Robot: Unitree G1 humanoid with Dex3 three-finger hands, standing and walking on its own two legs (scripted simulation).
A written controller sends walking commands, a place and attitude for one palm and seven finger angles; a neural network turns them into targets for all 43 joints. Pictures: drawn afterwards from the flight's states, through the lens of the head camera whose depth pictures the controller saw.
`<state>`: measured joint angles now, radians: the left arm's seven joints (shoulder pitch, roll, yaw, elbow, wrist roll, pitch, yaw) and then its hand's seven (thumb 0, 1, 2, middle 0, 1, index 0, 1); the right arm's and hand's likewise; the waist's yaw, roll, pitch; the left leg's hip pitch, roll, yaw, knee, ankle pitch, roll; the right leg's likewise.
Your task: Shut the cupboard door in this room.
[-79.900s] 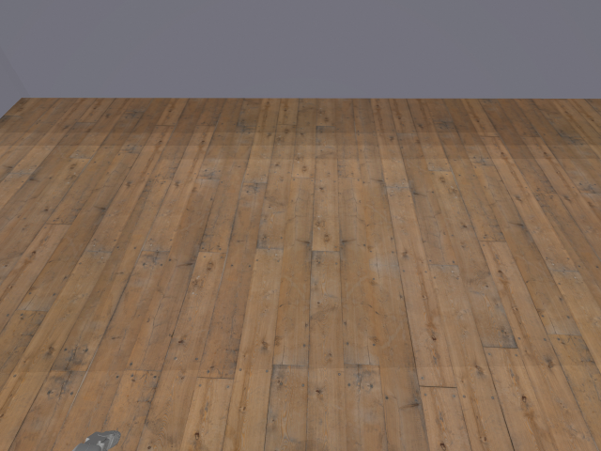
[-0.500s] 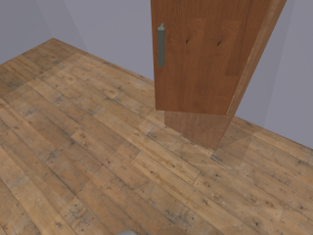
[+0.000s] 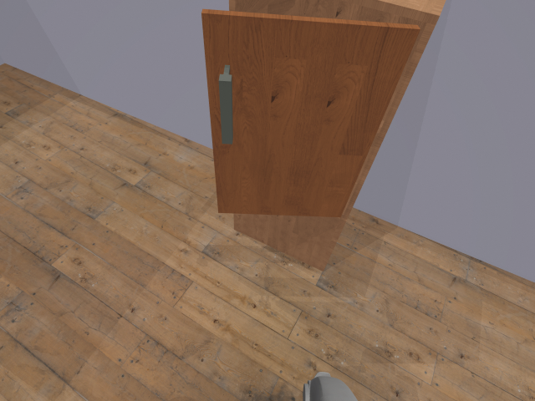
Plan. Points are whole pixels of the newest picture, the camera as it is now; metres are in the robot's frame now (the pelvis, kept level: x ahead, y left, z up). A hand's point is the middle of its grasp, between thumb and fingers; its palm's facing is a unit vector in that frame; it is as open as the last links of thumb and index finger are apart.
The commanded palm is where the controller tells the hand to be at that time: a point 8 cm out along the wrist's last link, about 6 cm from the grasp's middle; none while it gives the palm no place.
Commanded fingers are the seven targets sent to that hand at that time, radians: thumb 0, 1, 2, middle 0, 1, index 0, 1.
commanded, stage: take the last steps up to it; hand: left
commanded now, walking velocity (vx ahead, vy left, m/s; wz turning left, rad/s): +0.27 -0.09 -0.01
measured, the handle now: (227, 105) +0.66 +0.10 +0.06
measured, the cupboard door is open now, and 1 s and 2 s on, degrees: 27 27 27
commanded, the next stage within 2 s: come to a stop and stand still in 0.28 s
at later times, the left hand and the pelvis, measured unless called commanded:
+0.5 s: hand (210, 386) +0.18 +0.10 -0.20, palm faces +0.09 -0.98 -0.17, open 7.3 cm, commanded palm none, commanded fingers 0.00 0.90 0.90 -0.20 -0.30 -0.20 -0.30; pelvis +0.17 -0.07 -0.01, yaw +2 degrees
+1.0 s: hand (186, 357) +0.22 +0.15 -0.19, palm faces +0.00 -0.96 -0.27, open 7.4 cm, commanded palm none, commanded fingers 0.00 0.90 0.90 -0.20 -0.30 -0.20 -0.30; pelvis +0.17 -0.05 -0.03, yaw -1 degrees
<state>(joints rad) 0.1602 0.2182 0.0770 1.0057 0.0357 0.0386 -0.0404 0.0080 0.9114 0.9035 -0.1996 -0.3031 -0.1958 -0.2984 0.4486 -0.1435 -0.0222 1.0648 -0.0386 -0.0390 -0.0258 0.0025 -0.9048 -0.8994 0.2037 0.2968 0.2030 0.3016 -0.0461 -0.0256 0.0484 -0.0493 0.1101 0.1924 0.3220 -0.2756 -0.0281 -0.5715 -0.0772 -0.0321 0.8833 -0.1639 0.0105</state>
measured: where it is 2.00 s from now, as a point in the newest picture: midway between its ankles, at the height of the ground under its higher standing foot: outside the picture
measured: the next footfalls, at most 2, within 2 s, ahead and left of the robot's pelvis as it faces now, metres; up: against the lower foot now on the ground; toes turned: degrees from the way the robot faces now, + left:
right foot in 0.14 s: +0.18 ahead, -0.16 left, +0.00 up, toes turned -4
left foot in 0.48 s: +0.23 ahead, +0.03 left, +0.00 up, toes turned +3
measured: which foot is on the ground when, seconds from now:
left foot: down 0.00-0.14, up 0.16-0.46, down 0.48-1.00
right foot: up 0.00-0.12, down 0.14-1.00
